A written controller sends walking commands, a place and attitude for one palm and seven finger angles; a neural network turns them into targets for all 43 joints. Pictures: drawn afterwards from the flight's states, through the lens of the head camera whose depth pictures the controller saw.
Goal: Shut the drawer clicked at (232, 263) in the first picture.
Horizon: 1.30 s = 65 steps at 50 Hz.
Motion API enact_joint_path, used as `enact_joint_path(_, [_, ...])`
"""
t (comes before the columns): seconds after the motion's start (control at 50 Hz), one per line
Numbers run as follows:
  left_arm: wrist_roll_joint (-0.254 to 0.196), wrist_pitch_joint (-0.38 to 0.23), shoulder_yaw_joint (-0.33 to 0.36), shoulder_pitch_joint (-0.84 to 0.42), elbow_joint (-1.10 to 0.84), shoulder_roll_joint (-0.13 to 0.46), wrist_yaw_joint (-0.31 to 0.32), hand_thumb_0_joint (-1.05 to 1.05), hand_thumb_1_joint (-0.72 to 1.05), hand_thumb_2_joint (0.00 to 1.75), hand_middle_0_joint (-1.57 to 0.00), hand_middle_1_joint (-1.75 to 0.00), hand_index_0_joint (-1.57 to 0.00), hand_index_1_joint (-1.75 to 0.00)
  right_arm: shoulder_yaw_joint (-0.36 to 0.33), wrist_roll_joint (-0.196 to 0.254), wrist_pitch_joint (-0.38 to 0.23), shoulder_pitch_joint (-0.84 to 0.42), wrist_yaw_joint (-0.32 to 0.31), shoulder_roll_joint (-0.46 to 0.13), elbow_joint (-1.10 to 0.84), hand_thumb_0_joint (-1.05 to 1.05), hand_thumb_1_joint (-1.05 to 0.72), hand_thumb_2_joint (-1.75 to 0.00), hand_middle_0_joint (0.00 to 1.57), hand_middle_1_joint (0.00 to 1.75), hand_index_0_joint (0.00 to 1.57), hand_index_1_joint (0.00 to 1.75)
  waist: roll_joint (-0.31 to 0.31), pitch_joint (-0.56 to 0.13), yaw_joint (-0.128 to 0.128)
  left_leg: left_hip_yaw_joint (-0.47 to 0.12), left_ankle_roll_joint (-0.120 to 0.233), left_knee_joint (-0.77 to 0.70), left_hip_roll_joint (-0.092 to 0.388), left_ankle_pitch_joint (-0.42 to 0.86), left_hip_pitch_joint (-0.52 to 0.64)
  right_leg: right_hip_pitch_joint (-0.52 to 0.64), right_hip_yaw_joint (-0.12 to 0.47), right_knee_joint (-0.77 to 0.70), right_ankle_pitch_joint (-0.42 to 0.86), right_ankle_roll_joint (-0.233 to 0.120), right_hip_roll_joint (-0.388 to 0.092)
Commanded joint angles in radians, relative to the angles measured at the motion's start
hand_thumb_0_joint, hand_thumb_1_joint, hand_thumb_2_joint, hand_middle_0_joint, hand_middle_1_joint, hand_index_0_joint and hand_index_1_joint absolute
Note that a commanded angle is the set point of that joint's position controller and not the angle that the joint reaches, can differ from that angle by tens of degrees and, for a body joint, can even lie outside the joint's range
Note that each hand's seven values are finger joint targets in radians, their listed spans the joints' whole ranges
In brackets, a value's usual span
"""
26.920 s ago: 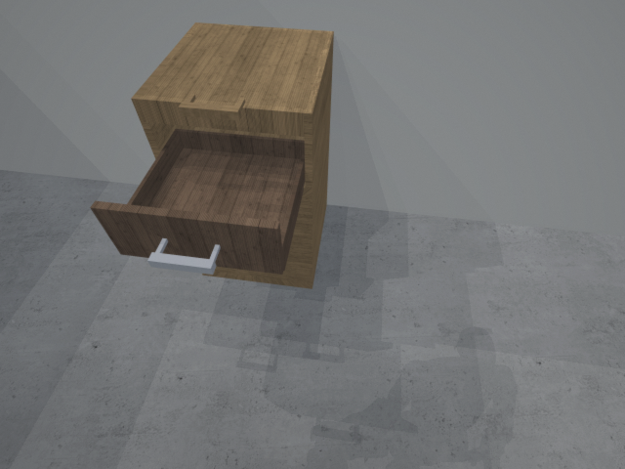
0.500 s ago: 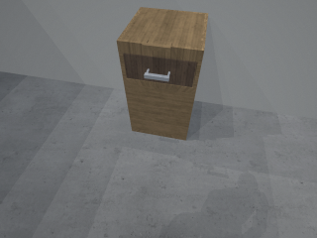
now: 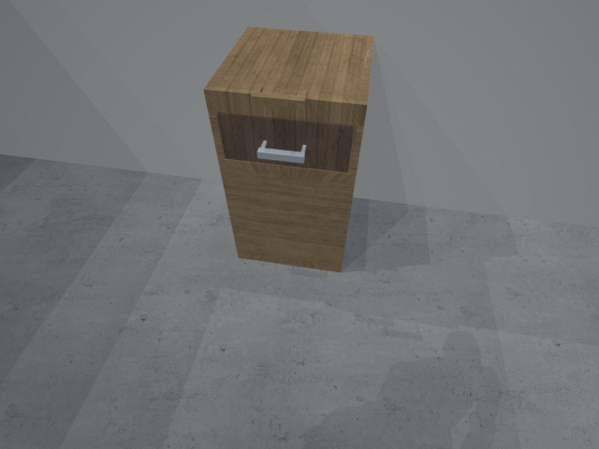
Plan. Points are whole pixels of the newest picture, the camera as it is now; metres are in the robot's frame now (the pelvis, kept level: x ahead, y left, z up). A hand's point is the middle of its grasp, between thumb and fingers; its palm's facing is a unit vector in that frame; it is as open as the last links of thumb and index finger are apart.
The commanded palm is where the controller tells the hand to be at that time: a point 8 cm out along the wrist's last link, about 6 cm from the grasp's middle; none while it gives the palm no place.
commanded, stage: let the arm hang, fingers relaxed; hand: left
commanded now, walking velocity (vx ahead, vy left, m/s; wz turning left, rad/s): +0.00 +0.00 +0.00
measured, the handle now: (282, 150) +0.90 +0.09 -0.16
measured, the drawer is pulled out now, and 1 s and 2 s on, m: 0.00 0.00 0.00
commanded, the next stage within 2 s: look to check the result in 0.06 s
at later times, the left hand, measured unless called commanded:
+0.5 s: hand out of the picture +0.00 +0.16 -0.18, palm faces +0.02 -0.98 -0.17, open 7.4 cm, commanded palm none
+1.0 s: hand out of the picture +0.02 +0.16 -0.17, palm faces +0.02 -0.98 -0.18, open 7.4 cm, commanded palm none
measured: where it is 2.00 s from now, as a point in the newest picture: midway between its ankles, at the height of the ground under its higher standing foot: outside the picture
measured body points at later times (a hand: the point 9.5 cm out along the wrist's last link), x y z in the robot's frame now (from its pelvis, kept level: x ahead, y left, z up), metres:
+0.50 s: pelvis +0.01 +0.00 +0.00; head +0.03 +0.00 +0.45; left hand +0.00 +0.21 -0.16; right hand -0.01 -0.21 -0.16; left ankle +0.02 +0.11 -0.74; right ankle +0.02 -0.11 -0.74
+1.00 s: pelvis +0.02 +0.00 +0.00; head +0.04 -0.01 +0.45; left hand +0.02 +0.21 -0.16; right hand +0.00 -0.21 -0.16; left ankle +0.02 +0.11 -0.74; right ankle +0.02 -0.11 -0.74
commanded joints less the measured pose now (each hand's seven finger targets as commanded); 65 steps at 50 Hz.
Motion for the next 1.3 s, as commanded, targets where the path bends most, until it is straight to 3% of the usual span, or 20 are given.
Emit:
enact_joint_path(0.0, [-0.002, -0.017, 0.021, 0.073, -0.02, 0.097, 0.01, 0.0, 0.9, 0.9, -0.2, -0.3, -0.2, -0.3, -0.016, -0.002, -0.009, 0.085, -0.01, -0.08, -0.01, 0.0, -0.9, -0.9, 0.2, 0.3, 0.2, 0.3, -0.017, 0.06, 0.0, -0.103, 0.022, -0.09, 0.086, -0.016, 0.003, -0.069, 0.09, -0.11, -0.039, -0.04, -0.088])
enact_joint_path(0.2, [-0.002, -0.016, 0.021, 0.079, -0.012, 0.082, 0.011, 0.0, 0.9, 0.9, -0.2, -0.3, -0.2, -0.3, -0.015, -0.001, -0.014, 0.077, -0.014, -0.079, -0.006, 0.0, -0.9, -0.9, 0.2, 0.3, 0.2, 0.3, 0.007, 0.049, 0.0, -0.105, 0.023, -0.094, 0.095, 0.015, 0.027, -0.061, 0.085, -0.095, -0.002, -0.038, -0.084])
enact_joint_path(0.98, [-0.001, -0.021, 0.023, 0.079, -0.003, 0.083, 0.013, 0.0, 0.9, 0.9, -0.2, -0.3, -0.2, -0.3, -0.014, 0.001, -0.017, 0.047, -0.017, -0.083, 0.012, 0.0, -0.9, -0.9, 0.2, 0.3, 0.2, 0.3, -0.006, 0.054, 0.0, -0.092, 0.019, -0.093, 0.097, 0.07, 0.064, -0.04, 0.087, -0.1, 0.055, -0.034, -0.09])
enact_joint_path(1.16, [-0.002, -0.023, 0.024, 0.085, -0.002, 0.086, 0.014, 0.0, 0.9, 0.9, -0.2, -0.3, -0.2, -0.3, -0.014, 0.003, -0.021, 0.044, -0.019, -0.088, 0.012, 0.0, -0.9, -0.9, 0.2, 0.3, 0.2, 0.3, -0.011, 0.023, 0.002, -0.091, 0.019, -0.086, 0.1, 0.117, 0.085, -0.018, 0.084, -0.088, 0.11, -0.034, -0.092])
enact_joint_path(1.28, [-0.002, -0.022, 0.022, 0.084, 0.0, 0.084, 0.014, 0.0, 0.9, 0.9, -0.2, -0.3, -0.2, -0.3, -0.014, 0.001, -0.019, 0.042, -0.019, -0.087, 0.017, 0.0, -0.9, -0.9, 0.2, 0.3, 0.2, 0.3, -0.003, 0.049, 0.001, -0.091, 0.018, -0.093, 0.099, 0.093, 0.078, -0.034, 0.088, -0.095, 0.081, -0.033, -0.09])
